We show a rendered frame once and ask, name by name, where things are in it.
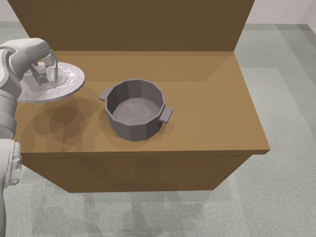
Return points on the lid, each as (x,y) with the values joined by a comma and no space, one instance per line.
(70,80)

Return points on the knob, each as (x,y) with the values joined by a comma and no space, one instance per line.
(40,69)

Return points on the left robot forearm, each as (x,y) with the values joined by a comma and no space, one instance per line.
(13,64)

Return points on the table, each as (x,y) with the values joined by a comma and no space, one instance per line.
(186,47)

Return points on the pot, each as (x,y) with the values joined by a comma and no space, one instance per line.
(136,109)

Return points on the robot left hand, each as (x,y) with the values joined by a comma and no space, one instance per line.
(36,49)

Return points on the robot left upper arm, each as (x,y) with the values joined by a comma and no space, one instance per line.
(10,173)

